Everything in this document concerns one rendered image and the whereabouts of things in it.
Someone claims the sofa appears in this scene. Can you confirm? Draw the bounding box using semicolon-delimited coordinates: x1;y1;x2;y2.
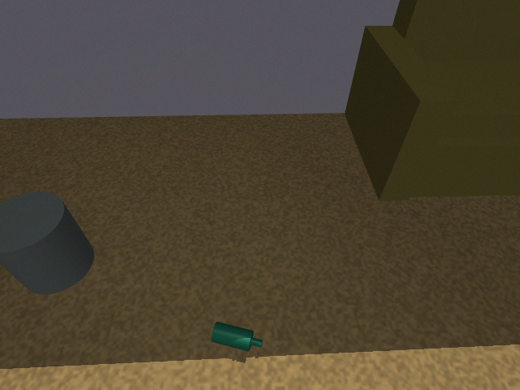
344;0;520;201

